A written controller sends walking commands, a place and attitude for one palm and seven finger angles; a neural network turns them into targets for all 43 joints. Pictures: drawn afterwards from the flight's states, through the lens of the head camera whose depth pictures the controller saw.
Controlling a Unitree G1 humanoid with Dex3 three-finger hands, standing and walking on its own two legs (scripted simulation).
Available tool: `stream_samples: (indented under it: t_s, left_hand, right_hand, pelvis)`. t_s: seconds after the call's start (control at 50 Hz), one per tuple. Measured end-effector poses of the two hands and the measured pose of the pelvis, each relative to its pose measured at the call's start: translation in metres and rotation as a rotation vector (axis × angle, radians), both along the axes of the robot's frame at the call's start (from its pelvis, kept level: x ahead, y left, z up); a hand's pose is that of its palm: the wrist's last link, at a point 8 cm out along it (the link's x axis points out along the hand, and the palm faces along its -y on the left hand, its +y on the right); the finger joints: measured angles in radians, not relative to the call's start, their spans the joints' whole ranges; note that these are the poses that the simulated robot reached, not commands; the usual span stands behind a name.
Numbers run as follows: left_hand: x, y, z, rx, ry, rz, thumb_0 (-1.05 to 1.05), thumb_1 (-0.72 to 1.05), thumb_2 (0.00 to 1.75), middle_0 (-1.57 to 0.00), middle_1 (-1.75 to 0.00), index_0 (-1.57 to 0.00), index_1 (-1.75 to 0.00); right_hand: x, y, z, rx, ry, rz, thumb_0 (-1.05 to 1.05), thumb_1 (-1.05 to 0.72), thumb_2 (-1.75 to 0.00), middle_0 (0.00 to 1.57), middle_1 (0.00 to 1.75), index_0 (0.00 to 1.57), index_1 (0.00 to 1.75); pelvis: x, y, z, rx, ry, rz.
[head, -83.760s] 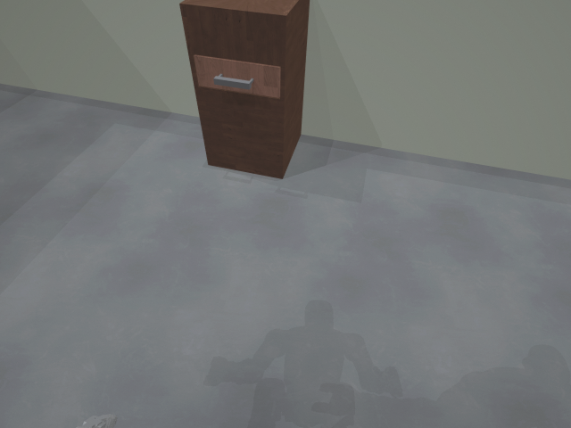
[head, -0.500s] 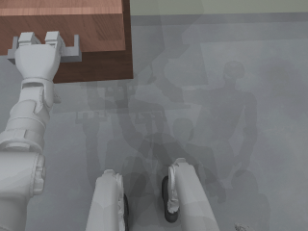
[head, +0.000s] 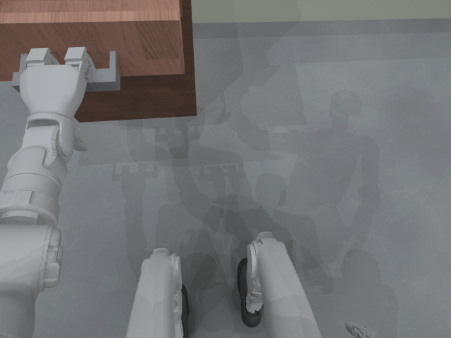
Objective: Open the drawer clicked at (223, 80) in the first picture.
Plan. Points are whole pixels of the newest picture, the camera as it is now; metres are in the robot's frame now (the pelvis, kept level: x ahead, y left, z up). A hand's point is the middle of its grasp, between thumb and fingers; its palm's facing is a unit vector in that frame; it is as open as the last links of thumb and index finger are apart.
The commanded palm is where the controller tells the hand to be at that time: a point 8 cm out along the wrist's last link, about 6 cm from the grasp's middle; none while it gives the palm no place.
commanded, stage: close the thumb around the handle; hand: left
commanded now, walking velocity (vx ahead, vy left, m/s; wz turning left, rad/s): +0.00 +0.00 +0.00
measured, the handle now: (69, 70) +0.57 +0.24 -0.02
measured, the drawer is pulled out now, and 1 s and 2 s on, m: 0.15 0.16 0.24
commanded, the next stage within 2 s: pull the drawer open in 0.60 s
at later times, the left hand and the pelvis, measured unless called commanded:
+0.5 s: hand (70, 101) +0.52 +0.25 -0.04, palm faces -0.04 -0.02 -1.00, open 5.9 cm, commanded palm +0.51 +0.22 +0.00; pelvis +0.00 +0.00 +0.00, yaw +0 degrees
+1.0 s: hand (70, 107) +0.51 +0.25 -0.04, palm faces -0.07 -0.03 -1.00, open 6.0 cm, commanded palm +0.48 +0.23 +0.00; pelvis +0.01 +0.01 +0.02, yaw -1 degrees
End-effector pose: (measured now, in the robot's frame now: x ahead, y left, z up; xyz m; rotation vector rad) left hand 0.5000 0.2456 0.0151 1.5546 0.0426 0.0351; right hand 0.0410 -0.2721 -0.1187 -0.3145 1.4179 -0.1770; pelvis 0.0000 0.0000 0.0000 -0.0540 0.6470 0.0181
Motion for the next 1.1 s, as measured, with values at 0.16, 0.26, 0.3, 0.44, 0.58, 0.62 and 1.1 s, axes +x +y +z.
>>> stream_samples:
  t_s: [0.16,0.26,0.3,0.44,0.58,0.62,1.1]
  left_hand:
    - [0.004,-0.001,0.000,0.016,0.007,0.046,0.00,-0.19,0.42,-0.31,-1.23,-0.34,-1.23]
    - [0.006,-0.001,0.003,0.016,0.056,0.056,0.00,0.05,0.53,-0.33,-1.26,-0.36,-1.26]
    - [0.006,-0.001,0.004,0.008,0.069,0.052,0.00,0.15,0.58,-0.33,-1.27,-0.37,-1.27]
    - [0.005,0.002,0.004,-0.001,0.063,0.008,0.00,0.53,0.74,-0.36,-1.31,-0.39,-1.31]
    - [0.004,0.003,0.001,-0.004,0.012,0.000,0.00,0.66,0.82,-0.34,-1.34,-0.38,-1.34]
    - [0.003,0.002,0.000,-0.002,0.003,0.004,0.00,0.66,0.83,-0.33,-1.34,-0.37,-1.34]
    - [-0.013,0.001,0.003,-0.021,0.055,0.017,0.01,0.68,0.75,-0.30,-1.35,-0.37,-1.35]
  right_hand:
    - [0.004,0.005,-0.001,0.016,-0.007,-0.009,0.01,-0.91,-0.90,0.20,0.30,0.20,0.30]
    - [0.002,0.009,0.003,0.022,-0.015,-0.018,0.01,-0.91,-0.90,0.20,0.30,0.20,0.30]
    - [0.000,0.010,0.005,0.020,-0.016,-0.022,0.01,-0.91,-0.90,0.20,0.30,0.20,0.30]
    - [-0.006,0.009,0.008,0.006,0.002,-0.025,0.01,-0.91,-0.90,0.20,0.30,0.20,0.30]
    - [-0.008,0.009,0.003,0.011,0.029,-0.024,0.01,-0.91,-0.90,0.20,0.30,0.20,0.30]
    - [-0.006,0.010,0.002,0.015,0.033,-0.021,0.01,-0.91,-0.90,0.20,0.30,0.20,0.30]
    - [0.018,0.014,0.015,0.033,-0.001,-0.026,0.01,-0.91,-0.90,0.20,0.30,0.20,0.30]
  pelvis:
    - [-0.002,0.002,0.001,-0.002,-0.001,0.000]
    - [-0.001,0.002,0.006,-0.002,-0.007,-0.001]
    - [-0.001,0.002,0.007,-0.001,-0.009,-0.003]
    - [0.002,0.004,0.006,-0.005,-0.006,-0.004]
    - [0.003,0.006,0.003,-0.005,0.001,-0.003]
    - [0.003,0.006,0.003,-0.005,0.001,-0.002]
    - [0.017,0.007,0.021,0.007,-0.017,-0.016]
